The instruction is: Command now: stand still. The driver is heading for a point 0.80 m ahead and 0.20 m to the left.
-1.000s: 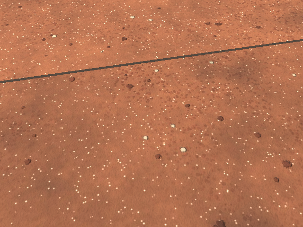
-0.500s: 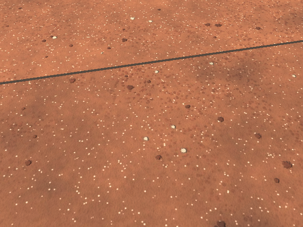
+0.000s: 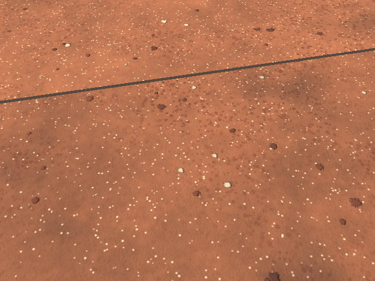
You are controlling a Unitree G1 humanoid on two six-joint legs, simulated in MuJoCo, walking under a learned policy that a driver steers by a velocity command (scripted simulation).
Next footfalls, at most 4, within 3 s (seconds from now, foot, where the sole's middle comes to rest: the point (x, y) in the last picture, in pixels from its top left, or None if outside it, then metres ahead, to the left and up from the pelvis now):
1.48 left None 0.20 0.11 -0.78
1.92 right None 0.27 -0.11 -0.78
2.18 left None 0.18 0.11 -0.78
2.66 right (180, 258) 0.59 0.06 -0.78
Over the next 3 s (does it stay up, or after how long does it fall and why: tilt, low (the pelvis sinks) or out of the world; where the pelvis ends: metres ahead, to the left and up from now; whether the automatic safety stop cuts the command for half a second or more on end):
stays up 0.54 0.13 0.01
